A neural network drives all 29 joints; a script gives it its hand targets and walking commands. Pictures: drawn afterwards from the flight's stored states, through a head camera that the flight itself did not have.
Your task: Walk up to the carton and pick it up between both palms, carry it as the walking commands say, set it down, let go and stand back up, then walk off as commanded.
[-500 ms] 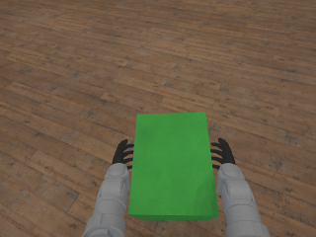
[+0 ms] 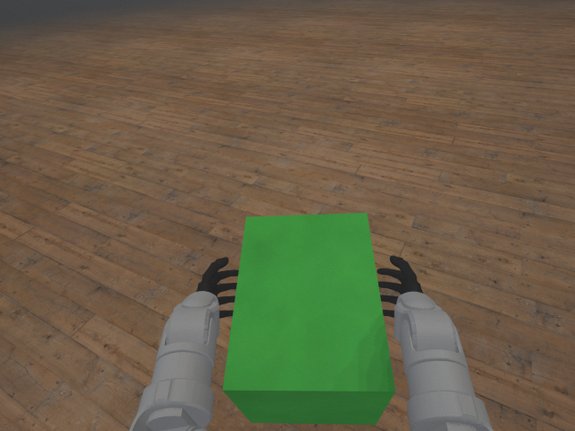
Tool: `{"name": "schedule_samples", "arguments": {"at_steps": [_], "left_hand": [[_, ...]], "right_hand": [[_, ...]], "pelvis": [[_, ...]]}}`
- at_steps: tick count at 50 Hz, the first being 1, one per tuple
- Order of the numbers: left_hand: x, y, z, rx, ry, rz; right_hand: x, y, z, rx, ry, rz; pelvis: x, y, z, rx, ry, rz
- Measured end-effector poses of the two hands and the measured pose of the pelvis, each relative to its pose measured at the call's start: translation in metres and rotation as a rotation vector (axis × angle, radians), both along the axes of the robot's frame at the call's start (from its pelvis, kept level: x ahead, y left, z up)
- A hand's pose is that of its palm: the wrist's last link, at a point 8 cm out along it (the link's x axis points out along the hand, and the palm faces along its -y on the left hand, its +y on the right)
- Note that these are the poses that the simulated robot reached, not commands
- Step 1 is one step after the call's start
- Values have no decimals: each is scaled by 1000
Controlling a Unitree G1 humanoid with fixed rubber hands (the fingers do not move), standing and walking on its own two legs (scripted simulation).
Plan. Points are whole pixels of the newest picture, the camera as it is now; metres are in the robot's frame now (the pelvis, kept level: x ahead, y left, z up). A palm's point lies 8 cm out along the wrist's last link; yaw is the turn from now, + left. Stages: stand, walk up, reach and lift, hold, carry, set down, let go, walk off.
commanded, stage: reach and lift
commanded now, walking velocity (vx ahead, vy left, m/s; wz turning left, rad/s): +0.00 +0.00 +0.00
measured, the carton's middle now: (309, 317) +0.35 -0.04 -0.04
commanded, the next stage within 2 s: hold in 1.80 s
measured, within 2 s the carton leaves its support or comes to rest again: neither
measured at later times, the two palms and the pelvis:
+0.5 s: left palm (206, 305) +0.33 +0.12 +0.06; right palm (406, 291) +0.31 -0.18 +0.06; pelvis +0.03 -0.01 +0.01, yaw -2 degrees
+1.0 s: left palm (200, 317) +0.31 +0.13 +0.05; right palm (399, 303) +0.29 -0.16 +0.05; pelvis +0.01 +0.00 +0.01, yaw -3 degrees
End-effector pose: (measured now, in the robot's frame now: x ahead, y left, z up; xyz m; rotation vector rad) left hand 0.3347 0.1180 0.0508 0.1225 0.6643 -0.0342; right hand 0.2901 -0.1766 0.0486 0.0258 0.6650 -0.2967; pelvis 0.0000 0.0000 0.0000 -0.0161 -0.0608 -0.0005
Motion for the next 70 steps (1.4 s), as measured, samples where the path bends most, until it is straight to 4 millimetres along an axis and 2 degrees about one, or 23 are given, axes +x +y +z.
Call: {"name": "schedule_samples", "arguments": {"at_steps": [9, 13, 17, 24, 30, 35, 39, 48, 55, 64, 70], "left_hand": [[-4, -14, -4, 8, 48, -32], [2, -18, -1, 59, 41, 28], [6, -14, 1, 51, 48, 63], [-7, -1, 9, -12, 40, 118], [-13, 5, 3, -11, 61, 125], [-14, 7, 4, 1, 34, 136], [-15, 9, 1, -33, 33, 142], [-20, 10, -3, 0, 48, 135], [-22, 8, 1, 12, 36, 153], [-27, 10, -3, -24, 35, 174], [-30, 6, 6, 3, 13, 202]], "right_hand": [[-14, -5, 2, -70, 59, -91], [-5, -2, 5, -77, 56, -111], [6, 0, 7, -74, 59, -85], [15, 0, 11, -24, 33, 64], [16, 4, 5, -29, 58, 131], [18, 8, 9, -59, 35, 129], [18, 11, 13, -85, 33, 122], [6, 13, 1, -44, 47, 85], [4, 15, -1, -57, 39, 46], [8, 14, 8, -73, 33, 95], [8, 9, 8, -45, 14, 136]], "pelvis": [[-6, 8, 1, 11, -38, -27], [-3, 7, 1, 16, -30, -44], [7, 1, 4, 16, -10, -48], [26, -12, 9, 10, -19, -35], [20, -22, 8, 14, -49, -27], [13, -23, 8, 15, -51, -25], [10, -20, 8, 16, -49, -26], [11, -4, 6, 12, -50, -43], [13, 3, 5, 14, -66, -48], [15, -8, 6, 12, -67, -44], [14, -16, 6, 12, -64, -34]]}}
